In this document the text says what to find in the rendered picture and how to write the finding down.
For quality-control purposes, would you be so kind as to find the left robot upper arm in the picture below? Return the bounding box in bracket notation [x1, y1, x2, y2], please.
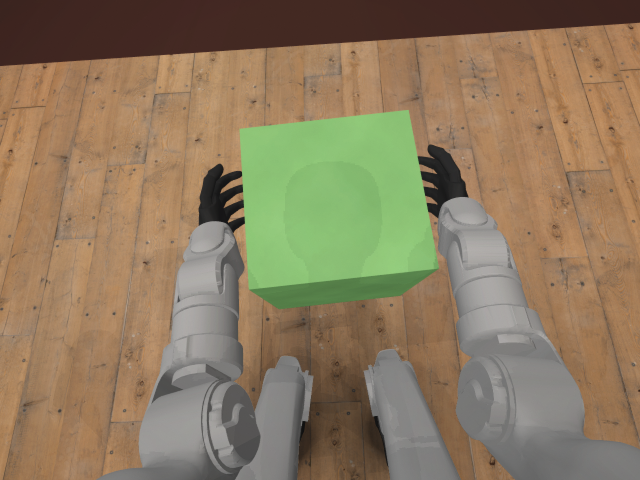
[96, 379, 261, 480]

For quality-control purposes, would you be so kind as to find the left robot forearm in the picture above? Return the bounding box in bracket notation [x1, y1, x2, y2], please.
[139, 221, 245, 463]

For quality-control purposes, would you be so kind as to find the right robot foot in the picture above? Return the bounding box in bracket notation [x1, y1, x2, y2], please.
[374, 416, 388, 466]

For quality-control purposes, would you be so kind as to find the right robot forearm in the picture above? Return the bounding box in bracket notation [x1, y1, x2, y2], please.
[437, 197, 585, 428]

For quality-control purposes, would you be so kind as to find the robot right hand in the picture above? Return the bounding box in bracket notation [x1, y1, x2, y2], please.
[418, 144, 469, 218]

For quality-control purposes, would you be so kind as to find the robot right thigh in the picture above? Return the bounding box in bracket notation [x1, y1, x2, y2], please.
[364, 357, 461, 480]

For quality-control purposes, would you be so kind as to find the carton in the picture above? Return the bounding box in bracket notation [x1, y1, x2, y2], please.
[239, 110, 439, 309]

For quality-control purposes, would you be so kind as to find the right robot upper arm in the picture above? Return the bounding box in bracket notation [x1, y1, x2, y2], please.
[456, 352, 640, 480]

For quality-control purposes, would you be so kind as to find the robot left hand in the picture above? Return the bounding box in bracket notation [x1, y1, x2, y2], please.
[199, 164, 245, 233]

